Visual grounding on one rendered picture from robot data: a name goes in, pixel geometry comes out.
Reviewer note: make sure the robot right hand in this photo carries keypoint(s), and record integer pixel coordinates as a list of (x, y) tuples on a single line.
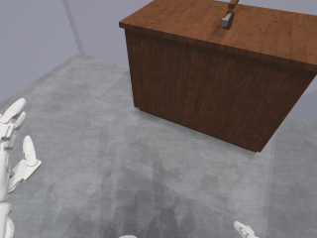
[(244, 231)]

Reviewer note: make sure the robot left forearm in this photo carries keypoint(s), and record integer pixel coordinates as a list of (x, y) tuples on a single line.
[(7, 225)]

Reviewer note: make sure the tap lever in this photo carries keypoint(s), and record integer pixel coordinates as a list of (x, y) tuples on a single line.
[(225, 20)]

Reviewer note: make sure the robot left hand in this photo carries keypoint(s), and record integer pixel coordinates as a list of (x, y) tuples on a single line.
[(10, 123)]

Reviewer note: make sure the counter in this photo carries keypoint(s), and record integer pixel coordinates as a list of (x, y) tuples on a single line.
[(235, 83)]

